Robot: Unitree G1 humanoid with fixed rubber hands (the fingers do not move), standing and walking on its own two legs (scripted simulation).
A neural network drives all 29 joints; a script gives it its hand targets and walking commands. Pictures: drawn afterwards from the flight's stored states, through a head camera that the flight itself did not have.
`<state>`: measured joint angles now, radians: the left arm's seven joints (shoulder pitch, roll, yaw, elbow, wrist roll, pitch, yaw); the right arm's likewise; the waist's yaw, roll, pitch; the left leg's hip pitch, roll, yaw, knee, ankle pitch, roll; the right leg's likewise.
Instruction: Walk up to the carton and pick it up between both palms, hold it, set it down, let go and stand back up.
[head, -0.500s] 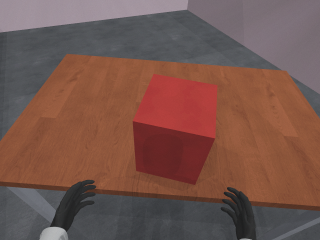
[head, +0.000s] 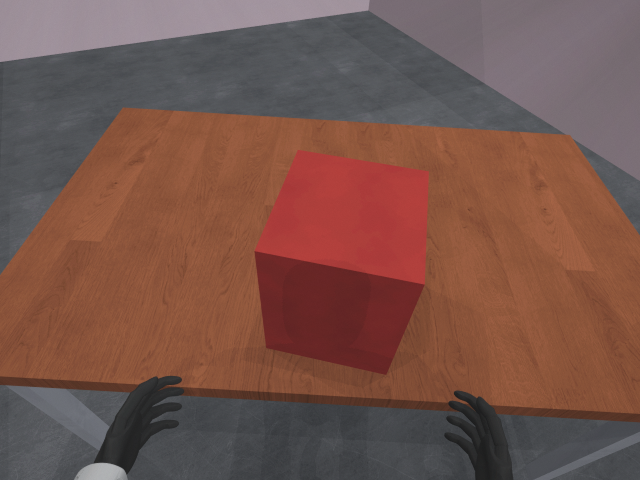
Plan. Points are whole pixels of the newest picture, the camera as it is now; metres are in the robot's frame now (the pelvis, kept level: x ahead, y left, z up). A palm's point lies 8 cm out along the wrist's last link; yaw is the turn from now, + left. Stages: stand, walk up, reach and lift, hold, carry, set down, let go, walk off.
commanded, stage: set down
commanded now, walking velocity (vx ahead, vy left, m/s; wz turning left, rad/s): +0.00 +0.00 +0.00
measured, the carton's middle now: (342, 264) +0.43 +0.00 -0.01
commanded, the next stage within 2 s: let go in 1.06 s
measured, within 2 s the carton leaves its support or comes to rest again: neither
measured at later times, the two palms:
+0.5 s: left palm (139, 449) +0.16 +0.23 -0.05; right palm out of the picture +0.15 -0.21 -0.06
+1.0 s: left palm (149, 461) +0.15 +0.22 -0.07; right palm out of the picture +0.15 -0.22 -0.07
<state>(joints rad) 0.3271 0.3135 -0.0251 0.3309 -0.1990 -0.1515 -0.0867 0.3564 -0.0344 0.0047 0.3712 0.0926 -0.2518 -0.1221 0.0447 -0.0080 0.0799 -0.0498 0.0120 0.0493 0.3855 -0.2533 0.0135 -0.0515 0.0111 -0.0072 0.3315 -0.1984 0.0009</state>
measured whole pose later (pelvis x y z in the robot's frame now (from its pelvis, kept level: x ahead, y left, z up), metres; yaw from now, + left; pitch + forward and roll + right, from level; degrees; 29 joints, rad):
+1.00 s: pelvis +0.00 -0.01 +0.00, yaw +0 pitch -4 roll -1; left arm 0.24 0.25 -0.03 0.49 -0.08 0.04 -0.02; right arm 0.23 -0.13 -0.02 0.63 0.03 -0.18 -0.02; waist 0.02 -0.01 0.06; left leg -0.06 0.02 0.05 0.37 -0.24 0.00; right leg -0.07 0.02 -0.01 0.33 -0.19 -0.01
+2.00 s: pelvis +0.00 -0.01 +0.00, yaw +2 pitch -2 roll +0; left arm 0.20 0.38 -0.01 1.00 0.02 -0.02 -0.01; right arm 0.16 -0.37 0.02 1.06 -0.02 -0.01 0.01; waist 0.01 0.00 0.02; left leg -0.11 0.00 0.02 0.39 -0.24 0.02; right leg -0.12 0.00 -0.04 0.37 -0.22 0.00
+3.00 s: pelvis -0.01 +0.01 +0.00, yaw +3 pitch -2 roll +0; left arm 0.17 0.35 -0.03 1.08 0.02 -0.02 0.00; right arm 0.12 -0.36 0.01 1.11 -0.01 -0.01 0.01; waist 0.00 -0.01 0.03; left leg -0.09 -0.04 0.02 0.31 -0.19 0.04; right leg -0.10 -0.04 -0.04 0.32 -0.18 0.03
